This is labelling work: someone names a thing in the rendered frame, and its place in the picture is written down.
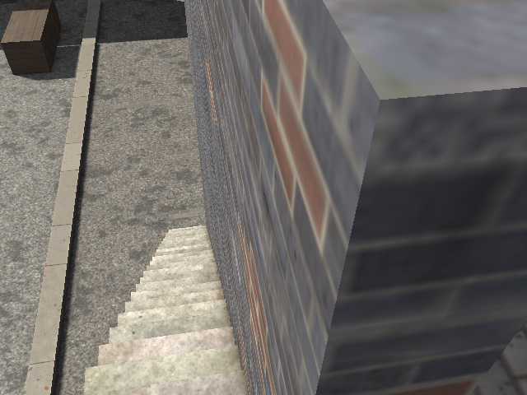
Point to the stairs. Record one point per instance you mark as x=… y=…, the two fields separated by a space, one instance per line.
x=175 y=336

